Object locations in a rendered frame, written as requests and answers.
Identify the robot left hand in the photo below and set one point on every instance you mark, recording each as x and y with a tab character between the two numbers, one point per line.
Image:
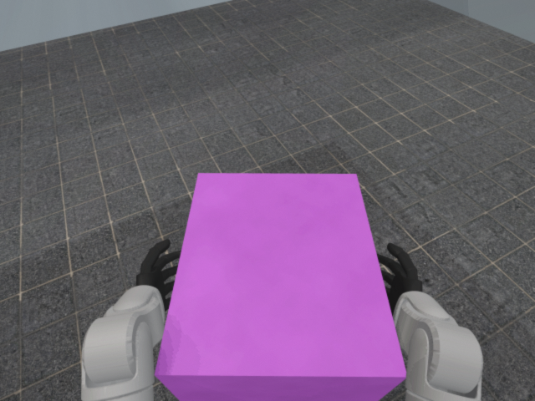
151	273

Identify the left robot forearm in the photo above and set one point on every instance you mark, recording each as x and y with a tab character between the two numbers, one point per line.
117	353

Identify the robot right hand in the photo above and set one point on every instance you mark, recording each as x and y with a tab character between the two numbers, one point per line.
406	277

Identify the right robot forearm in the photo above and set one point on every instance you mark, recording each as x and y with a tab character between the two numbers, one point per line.
444	360

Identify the carton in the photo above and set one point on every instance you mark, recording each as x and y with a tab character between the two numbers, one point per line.
279	295

